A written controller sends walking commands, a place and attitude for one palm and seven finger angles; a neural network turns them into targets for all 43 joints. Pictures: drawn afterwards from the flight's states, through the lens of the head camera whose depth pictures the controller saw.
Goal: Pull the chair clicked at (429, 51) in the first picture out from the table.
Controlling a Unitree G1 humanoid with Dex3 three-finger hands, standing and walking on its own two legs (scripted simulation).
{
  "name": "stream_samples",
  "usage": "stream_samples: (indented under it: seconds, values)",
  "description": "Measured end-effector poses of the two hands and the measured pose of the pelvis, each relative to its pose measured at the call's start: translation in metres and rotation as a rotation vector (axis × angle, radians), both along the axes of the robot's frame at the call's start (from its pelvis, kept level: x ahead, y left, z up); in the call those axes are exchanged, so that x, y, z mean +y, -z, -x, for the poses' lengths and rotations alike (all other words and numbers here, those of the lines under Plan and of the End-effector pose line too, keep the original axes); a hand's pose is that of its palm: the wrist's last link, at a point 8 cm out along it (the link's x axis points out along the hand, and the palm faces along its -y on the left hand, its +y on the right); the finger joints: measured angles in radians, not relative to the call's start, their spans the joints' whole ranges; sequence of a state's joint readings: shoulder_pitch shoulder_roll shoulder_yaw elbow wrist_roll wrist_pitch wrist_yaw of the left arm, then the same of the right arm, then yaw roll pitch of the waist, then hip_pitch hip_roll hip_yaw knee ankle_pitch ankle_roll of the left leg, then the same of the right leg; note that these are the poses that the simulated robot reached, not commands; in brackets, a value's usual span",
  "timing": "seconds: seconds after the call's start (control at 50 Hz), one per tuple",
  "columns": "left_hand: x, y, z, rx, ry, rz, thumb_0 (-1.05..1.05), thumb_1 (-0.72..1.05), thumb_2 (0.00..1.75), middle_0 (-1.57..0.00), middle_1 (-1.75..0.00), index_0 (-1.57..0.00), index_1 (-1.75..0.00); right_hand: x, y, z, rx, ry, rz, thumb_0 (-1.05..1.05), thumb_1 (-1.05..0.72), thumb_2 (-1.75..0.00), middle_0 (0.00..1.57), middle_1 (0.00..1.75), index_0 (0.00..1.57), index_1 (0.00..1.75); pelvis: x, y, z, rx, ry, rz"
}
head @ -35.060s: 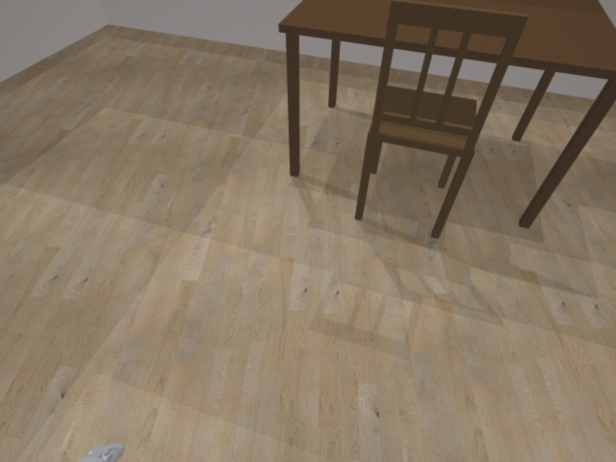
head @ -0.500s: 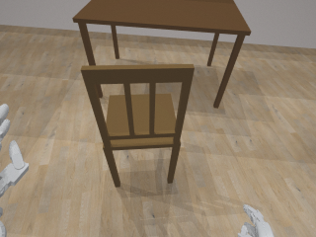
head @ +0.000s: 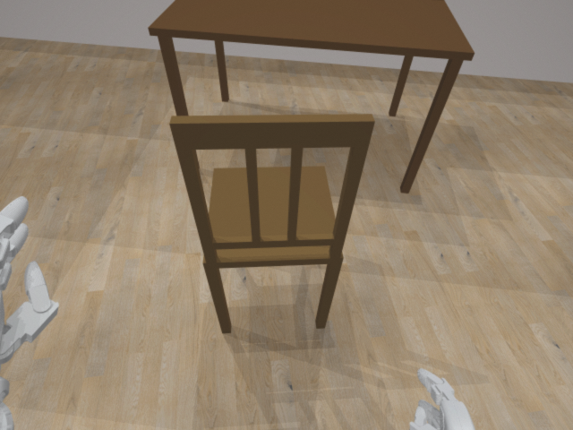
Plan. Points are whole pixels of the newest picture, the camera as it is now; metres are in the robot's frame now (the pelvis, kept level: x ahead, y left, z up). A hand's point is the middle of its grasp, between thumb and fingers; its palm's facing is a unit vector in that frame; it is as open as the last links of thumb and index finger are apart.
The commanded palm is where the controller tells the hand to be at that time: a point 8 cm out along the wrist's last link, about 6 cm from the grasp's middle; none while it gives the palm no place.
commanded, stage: let the arm hang, fingers relaxed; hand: left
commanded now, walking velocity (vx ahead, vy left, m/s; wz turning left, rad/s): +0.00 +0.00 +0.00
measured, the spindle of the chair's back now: (253, 198) +0.59 +0.11 -0.08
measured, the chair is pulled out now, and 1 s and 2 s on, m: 0.62 0.62 0.62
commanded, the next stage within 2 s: look to check the result in 1.08 s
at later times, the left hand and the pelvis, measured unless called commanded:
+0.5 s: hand out of the picture -0.03 +0.18 -0.17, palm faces +0.04 -0.97 -0.23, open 7.2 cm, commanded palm none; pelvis -0.01 -0.01 +0.00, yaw +1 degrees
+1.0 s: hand out of the picture -0.02 +0.12 -0.18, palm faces +0.04 -0.99 -0.14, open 7.4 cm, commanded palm none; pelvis +0.00 -0.02 +0.00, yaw +0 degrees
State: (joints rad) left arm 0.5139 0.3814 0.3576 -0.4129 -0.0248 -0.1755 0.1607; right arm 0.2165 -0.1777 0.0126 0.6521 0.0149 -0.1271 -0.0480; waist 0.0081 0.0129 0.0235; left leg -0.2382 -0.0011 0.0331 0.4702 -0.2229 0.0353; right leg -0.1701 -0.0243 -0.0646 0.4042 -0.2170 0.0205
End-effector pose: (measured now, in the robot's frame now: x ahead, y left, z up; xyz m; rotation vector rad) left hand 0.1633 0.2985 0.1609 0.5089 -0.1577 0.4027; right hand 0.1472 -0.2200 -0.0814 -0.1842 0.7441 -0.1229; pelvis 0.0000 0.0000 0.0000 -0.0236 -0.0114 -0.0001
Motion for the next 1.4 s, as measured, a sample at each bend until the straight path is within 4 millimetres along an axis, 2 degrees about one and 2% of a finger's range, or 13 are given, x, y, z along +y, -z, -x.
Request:
stream_samples:
  seconds: [0.04, 0.1, 0.18, 0.24, 0.26, 0.34, 0.42, 0.52, 0.6, 0.72, 0.92, 1.16, 1.4]
  values:
    - [0.003, 0.041, -0.012, 0.161, 0.011, 0.041, 0.01, 0.89, 0.90, -0.20, -0.30, -0.20, -0.30, -0.004, 0.013, 0.002, 0.039, -0.031, -0.009, 0.01, -0.90, -0.90, 0.20, 0.30, 0.20, 0.30, 0.003, 0.004, 0.003, 0.017, -0.009, -0.007]
    - [-0.003, 0.139, -0.013, 0.536, -0.035, 0.218, 0.00, 0.90, 0.90, -0.20, -0.30, -0.19, -0.30, -0.009, 0.035, 0.014, 0.138, -0.030, -0.017, 0.01, -0.90, -0.90, 0.20, 0.30, 0.20, 0.30, 0.006, 0.008, 0.006, 0.023, -0.011, -0.015]
    - [-0.050, 0.253, 0.038, 1.018, -0.035, 0.425, 0.01, 0.91, 0.90, -0.19, -0.29, -0.19, -0.29, -0.013, 0.048, 0.047, 0.268, 0.004, -0.014, 0.01, -0.90, -0.90, 0.20, 0.30, 0.20, 0.30, 0.003, 0.010, 0.007, 0.007, -0.009, -0.022]
    - [-0.089, 0.299, 0.091, 1.248, -0.036, 0.567, 0.00, 0.92, 0.90, -0.20, -0.29, -0.19, -0.30, -0.017, 0.049, 0.080, 0.382, 0.031, 0.008, 0.01, -0.90, -0.90, 0.20, 0.30, 0.20, 0.30, 0.000, 0.009, 0.006, -0.005, -0.011, -0.021]
    - [-0.088, 0.303, 0.099, 1.245, -0.087, 0.604, -0.02, 0.97, 0.90, -0.20, -0.30, -0.20, -0.30, -0.018, 0.049, 0.092, 0.427, 0.033, 0.017, 0.01, -0.90, -0.90, 0.20, 0.30, 0.20, 0.30, -0.002, 0.008, 0.007, -0.007, -0.018, -0.018]
    - [-0.079, 0.310, 0.135, 1.335, -0.147, 0.608, -0.05, 1.03, 0.90, -0.21, -0.30, -0.20, -0.30, -0.020, 0.050, 0.133, 0.579, 0.046, 0.032, 0.01, -0.90, -0.90, 0.20, 0.30, 0.20, 0.30, -0.007, 0.004, 0.007, -0.008, -0.028, -0.009]
    - [-0.071, 0.306, 0.173, 1.448, -0.204, 0.588, -0.03, 0.99, 0.90, -0.21, -0.30, -0.20, -0.30, -0.019, 0.055, 0.159, 0.652, 0.071, 0.010, 0.01, -0.90, -0.90, 0.20, 0.30, 0.20, 0.30, -0.008, 0.002, 0.007, -0.010, -0.028, -0.010]
    - [-0.069, 0.298, 0.207, 1.537, -0.265, 0.570, -0.01, 0.94, 0.90, -0.20, -0.30, -0.20, -0.30, -0.013, 0.062, 0.175, 0.681, 0.086, -0.033, 0.01, -0.90, -0.90, 0.20, 0.30, 0.20, 0.30, -0.009, 0.000, 0.006, -0.016, -0.021, -0.015]
    - [-0.075, 0.296, 0.219, 1.559, -0.283, 0.571, 0.00, 0.92, 0.90, -0.20, -0.30, -0.20, -0.30, -0.007, 0.068, 0.177, 0.679, 0.085, -0.065, 0.01, -0.90, -0.90, 0.20, 0.30, 0.20, 0.30, -0.010, 0.000, 0.006, -0.023, -0.015, -0.019]
    - [-0.094, 0.299, 0.216, 1.547, -0.256, 0.592, 0.01, 0.91, 0.90, -0.20, -0.30, -0.19, -0.30, 0.000, 0.073, 0.173, 0.659, 0.084, -0.098, 0.01, -0.90, -0.90, 0.20, 0.30, 0.20, 0.30, -0.014, 0.001, 0.007, -0.028, -0.006, -0.023]
    - [-0.126, 0.308, 0.192, 1.502, -0.174, 0.635, 0.01, 0.91, 0.90, -0.20, -0.30, -0.20, -0.30, -0.001, 0.071, 0.176, 0.656, 0.109, -0.101, 0.01, -0.91, -0.90, 0.20, 0.30, 0.20, 0.30, -0.021, 0.002, 0.005, -0.026, 0.001, -0.025]
    - [-0.124, 0.307, 0.188, 1.507, -0.197, 0.630, 0.01, 0.91, 0.90, -0.20, -0.30, -0.20, -0.30, -0.006, 0.069, 0.185, 0.698, 0.124, -0.098, 0.00, -0.91, -0.90, 0.20, 0.30, 0.20, 0.30, -0.027, 0.001, 0.001, -0.024, -0.001, -0.025]
    - [-0.123, 0.304, 0.184, 1.502, -0.211, 0.620, 0.01, 0.91, 0.90, -0.20, -0.30, -0.19, -0.30, -0.010, 0.071, 0.173, 0.689, 0.112, -0.099, 0.00, -0.91, -0.90, 0.20, 0.30, 0.20, 0.30, -0.031, 0.001, -0.003, -0.024, -0.005, -0.027]
